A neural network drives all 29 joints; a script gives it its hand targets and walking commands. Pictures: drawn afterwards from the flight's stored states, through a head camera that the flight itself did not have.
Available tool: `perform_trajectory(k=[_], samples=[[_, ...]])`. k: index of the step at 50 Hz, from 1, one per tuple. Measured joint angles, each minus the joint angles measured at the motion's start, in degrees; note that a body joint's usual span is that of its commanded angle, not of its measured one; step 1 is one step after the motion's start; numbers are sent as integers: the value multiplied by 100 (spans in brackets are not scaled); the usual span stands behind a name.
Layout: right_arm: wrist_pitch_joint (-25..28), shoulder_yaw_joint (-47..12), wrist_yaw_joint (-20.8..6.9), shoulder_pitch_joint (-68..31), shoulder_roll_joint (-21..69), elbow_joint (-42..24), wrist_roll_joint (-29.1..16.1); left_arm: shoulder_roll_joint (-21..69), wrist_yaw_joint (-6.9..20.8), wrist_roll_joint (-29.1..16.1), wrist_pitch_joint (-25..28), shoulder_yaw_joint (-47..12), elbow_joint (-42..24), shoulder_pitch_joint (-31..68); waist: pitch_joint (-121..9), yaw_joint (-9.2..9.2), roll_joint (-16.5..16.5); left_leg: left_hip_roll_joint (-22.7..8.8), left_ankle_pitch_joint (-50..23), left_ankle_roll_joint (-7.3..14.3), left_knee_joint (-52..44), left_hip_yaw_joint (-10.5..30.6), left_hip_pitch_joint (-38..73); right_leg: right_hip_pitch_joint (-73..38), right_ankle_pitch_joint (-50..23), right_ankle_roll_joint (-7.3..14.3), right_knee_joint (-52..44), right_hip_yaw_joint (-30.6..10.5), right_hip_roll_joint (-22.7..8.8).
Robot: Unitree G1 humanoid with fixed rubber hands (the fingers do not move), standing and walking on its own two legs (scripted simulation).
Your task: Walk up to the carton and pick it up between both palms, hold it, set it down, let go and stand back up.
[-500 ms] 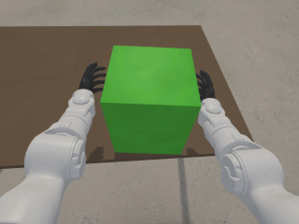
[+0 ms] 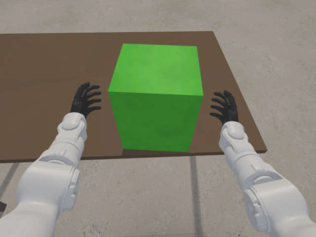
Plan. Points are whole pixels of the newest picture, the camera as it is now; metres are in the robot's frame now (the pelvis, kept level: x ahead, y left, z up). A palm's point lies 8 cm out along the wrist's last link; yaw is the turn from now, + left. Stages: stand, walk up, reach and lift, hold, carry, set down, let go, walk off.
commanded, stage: set down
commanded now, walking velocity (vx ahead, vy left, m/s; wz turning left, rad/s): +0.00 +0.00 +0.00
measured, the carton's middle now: (157, 100) +0.51 +0.00 +0.05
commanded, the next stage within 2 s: none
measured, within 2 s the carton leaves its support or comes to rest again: neither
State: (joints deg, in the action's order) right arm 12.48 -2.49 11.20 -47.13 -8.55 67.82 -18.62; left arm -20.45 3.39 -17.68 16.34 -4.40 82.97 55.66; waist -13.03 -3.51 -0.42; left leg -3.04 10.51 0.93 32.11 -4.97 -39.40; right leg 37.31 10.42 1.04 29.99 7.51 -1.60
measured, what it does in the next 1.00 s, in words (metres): stands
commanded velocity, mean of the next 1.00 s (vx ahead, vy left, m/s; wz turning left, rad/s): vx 0.00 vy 0.00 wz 0.00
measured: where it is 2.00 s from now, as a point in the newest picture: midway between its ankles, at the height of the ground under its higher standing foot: outside the picture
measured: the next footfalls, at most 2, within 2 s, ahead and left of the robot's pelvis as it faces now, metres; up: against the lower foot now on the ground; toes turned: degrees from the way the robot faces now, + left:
none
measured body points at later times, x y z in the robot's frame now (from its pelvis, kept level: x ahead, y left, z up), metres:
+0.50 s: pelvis +0.01 +0.02 +0.01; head +0.01 +0.03 +0.46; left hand +0.42 +0.23 +0.10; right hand +0.40 -0.15 +0.07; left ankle +0.04 +0.11 -0.73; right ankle +0.03 -0.11 -0.73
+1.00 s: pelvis +0.03 -0.01 +0.02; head +0.00 +0.02 +0.47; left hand +0.30 +0.24 +0.06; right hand +0.29 -0.18 +0.07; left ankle +0.04 +0.11 -0.73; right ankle +0.03 -0.11 -0.73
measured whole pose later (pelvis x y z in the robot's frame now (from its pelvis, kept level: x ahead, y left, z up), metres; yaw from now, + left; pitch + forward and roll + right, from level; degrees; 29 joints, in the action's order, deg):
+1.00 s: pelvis +0.03 -0.01 +0.02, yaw +0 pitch -7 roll -1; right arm 0.1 -2.1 13.3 5.0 -2.1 11.4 -10.6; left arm -19.5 6.0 -11.8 -8.5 2.5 14.2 0.1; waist 2.5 1.4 2.2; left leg -3.1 11.4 -0.2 21.6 -5.5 -3.5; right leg 1.2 10.5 1.3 18.3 6.8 -0.2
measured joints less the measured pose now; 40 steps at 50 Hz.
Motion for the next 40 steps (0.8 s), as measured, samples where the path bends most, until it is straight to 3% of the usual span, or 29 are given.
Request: perform_trajectory(k=[5,10,14,21,26,31,40], samples=[[-339,183,0,-110,119,-335,187,-4,-35,-291,-62,-305,18,111,-14,-100,122,23,-28,28,88,14,8,-5,-5,13,116,10,-32],[-543,245,31,-161,207,-79,283,88,-41,27,-294,-274,-176,-129,72,-120,213,14,59,22,121,15,403,-437,28,-8,64,2,-16],[-568,191,53,54,226,-22,273,136,-84,227,-452,-201,-465,-483,173,-27,193,3,167,21,125,-12,785,-846,66,-44,-22,-31,2],[-507,188,52,523,263,-319,350,59,-97,178,-600,-179,-990,-956,441,107,-7,35,278,39,60,-23,1267,-1378,103,-114,-196,-46,-13],[-305,91,106,1178,274,-846,404,126,35,347,-728,80,-1862,-1575,686,190,-83,45,276,30,-165,-45,1717,-1854,52,-146,-499,-66,6],[-146,68,190,2195,284,-1667,457,336,153,663,-1097,432,-3160,-2587,937,267,-73,30,268,-6,-454,-86,2315,-2465,-11,-155,-866,-104,55],[-362,-64,237,3969,250,-4011,450,427,230,900,-1931,847,-5521,-4387,1359,441,140,-7,194,-76,-908,-165,3217,-3271,-26,-76,-1197,-179,134]])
